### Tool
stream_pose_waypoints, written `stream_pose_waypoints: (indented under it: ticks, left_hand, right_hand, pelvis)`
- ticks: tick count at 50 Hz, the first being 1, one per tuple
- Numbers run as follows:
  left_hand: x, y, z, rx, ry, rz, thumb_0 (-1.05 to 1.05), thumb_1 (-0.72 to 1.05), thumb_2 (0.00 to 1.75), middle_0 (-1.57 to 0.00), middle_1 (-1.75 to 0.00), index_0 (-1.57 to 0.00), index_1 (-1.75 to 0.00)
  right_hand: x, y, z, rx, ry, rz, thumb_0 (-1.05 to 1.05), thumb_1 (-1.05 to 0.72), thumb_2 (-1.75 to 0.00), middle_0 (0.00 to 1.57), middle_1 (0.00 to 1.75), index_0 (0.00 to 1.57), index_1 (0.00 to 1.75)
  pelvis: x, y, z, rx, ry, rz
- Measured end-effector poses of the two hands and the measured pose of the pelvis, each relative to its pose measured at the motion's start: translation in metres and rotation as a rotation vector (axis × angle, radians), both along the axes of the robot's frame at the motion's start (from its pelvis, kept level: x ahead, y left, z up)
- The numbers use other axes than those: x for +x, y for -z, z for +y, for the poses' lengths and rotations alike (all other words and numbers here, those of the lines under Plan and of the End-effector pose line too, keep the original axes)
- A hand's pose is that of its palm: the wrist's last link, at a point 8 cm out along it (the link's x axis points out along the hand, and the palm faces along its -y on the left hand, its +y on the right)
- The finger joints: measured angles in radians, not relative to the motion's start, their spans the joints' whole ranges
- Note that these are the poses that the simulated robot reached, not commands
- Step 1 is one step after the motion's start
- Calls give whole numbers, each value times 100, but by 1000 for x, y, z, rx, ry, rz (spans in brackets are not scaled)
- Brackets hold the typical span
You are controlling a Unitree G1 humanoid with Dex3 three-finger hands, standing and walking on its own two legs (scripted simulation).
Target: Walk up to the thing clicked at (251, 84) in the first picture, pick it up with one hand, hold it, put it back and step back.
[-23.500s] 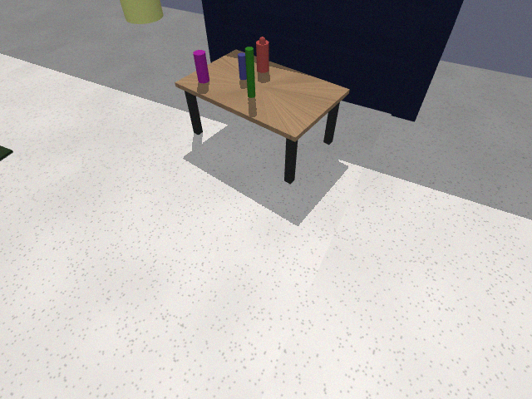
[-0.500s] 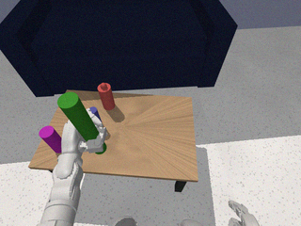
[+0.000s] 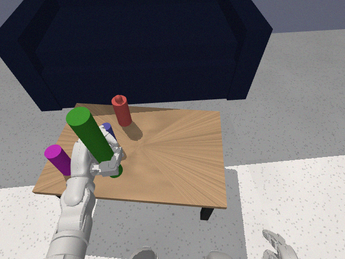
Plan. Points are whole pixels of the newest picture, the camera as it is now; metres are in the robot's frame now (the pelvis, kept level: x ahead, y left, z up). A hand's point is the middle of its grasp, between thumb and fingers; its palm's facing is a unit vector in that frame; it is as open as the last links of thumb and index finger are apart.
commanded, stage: hold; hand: left
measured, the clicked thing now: (101, 149) +0.33 +0.18 +0.08
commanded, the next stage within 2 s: crouch in 0.18 s
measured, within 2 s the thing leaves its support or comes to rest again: neither
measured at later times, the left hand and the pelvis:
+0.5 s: hand (113, 154) +0.34 +0.16 +0.04, palm faces +0.06 -1.00 +0.02, open 5.3 cm; pelvis +0.00 +0.00 +0.00, yaw +0 degrees
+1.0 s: hand (128, 149) +0.43 +0.17 -0.09, palm faces +0.06 -1.00 -0.01, open 5.2 cm; pelvis -0.03 +0.00 -0.11, yaw -1 degrees
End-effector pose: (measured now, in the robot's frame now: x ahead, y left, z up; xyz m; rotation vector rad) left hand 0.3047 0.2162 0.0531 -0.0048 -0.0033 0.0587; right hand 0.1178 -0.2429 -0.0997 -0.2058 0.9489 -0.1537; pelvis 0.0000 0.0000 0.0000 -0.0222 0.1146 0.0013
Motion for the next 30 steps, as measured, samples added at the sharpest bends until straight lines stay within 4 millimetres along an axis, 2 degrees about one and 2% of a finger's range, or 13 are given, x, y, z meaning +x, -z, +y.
stream_pose_waypoints:
  ticks: [20, 25, 30]
  left_hand:
    - [2, 1, 1, 1, -18, 2, -3, 8, 130, -94, -132, -102, -133]
    - [8, 13, 1, -13, -5, 13, -3, 8, 130, -94, -132, -102, -133]
    - [22, 38, 1, -18, 0, 32, -3, 8, 130, -95, -132, -102, -132]
  right_hand:
    - [7, -1, 2, 3, -6, -16, 1, -90, -90, 21, 30, 21, 30]
    - [5, 2, 0, -5, -9, -10, 1, -89, -90, 21, 30, 21, 30]
    - [-3, 13, -5, -22, -15, 17, 1, -89, -90, 21, 30, 21, 30]
  pelvis:
    - [1, 0, -1, -1, -2, 4]
    - [-2, 4, 0, -2, -4, 24]
    - [-8, 16, 0, -4, -2, 72]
